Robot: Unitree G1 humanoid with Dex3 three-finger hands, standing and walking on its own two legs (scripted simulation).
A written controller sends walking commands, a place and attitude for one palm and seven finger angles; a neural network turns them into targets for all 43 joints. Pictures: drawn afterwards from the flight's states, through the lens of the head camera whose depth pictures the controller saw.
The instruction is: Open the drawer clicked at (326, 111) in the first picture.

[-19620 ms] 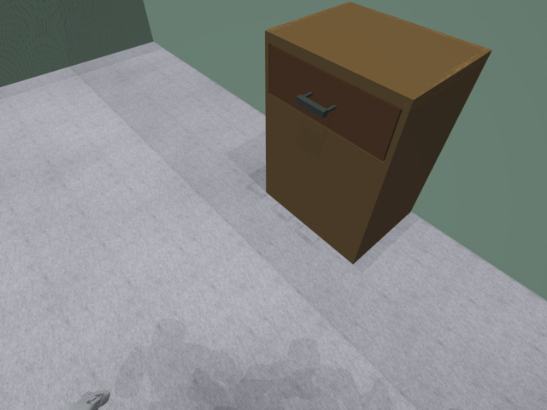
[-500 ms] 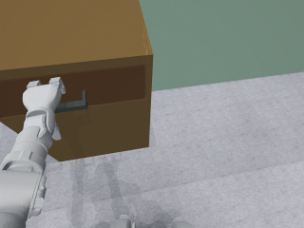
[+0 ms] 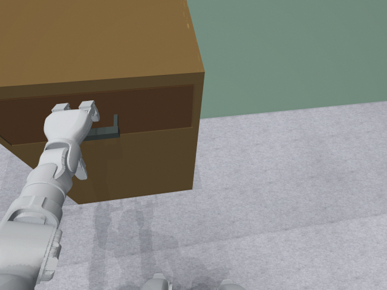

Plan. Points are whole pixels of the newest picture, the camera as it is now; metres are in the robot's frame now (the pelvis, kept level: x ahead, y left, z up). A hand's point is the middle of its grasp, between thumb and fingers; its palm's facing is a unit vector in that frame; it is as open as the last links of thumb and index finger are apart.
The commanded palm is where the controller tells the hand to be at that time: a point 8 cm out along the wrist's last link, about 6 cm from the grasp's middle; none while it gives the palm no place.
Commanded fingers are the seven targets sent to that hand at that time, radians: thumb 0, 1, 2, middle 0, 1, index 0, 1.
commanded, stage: move the hooked fingers above the handle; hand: left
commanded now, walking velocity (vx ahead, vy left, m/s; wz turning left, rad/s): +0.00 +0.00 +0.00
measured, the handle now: (95, 127) +0.51 +0.26 -0.06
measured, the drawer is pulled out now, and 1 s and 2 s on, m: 0.00 0.00 0.00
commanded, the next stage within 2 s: lower the fingers behind the handle in 1.14 s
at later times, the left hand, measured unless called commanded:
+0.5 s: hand (76, 135) +0.45 +0.27 +0.00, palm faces -0.12 -0.02 -0.99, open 13.9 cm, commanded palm +0.45 +0.25 +0.05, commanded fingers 0.00 -0.50 0.30 -0.30 -1.20 -0.30 -1.20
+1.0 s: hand (77, 133) +0.46 +0.27 -0.01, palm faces -0.14 -0.03 -0.99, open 13.8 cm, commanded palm +0.45 +0.25 +0.05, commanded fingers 0.00 -0.50 0.30 -0.30 -1.20 -0.30 -1.20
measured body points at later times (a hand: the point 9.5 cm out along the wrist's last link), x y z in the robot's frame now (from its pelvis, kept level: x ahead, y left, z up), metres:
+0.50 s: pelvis -0.01 +0.00 +0.00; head +0.10 +0.01 +0.44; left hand +0.45 +0.27 +0.05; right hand +0.00 -0.27 -0.13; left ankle +0.00 +0.10 -0.69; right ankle -0.02 -0.13 -0.69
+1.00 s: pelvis +0.00 +0.00 +0.00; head +0.11 +0.01 +0.44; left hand +0.46 +0.27 +0.05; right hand +0.01 -0.27 -0.13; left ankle +0.00 +0.10 -0.69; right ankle -0.03 -0.13 -0.69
